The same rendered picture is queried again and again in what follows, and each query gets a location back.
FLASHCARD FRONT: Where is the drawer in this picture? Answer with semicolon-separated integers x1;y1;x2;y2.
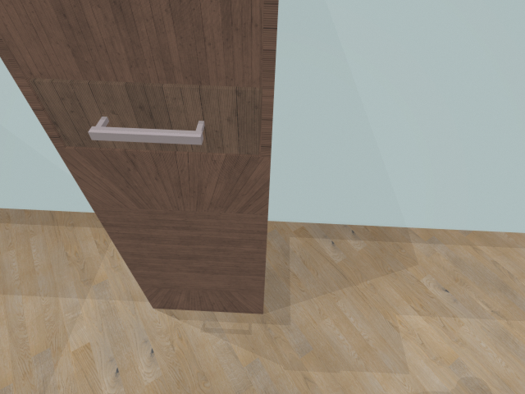
29;78;263;155

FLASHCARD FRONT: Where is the handle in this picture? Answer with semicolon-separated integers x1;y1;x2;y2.
88;117;205;145

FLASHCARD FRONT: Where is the cabinet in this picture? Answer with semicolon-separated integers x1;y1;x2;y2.
0;0;279;314

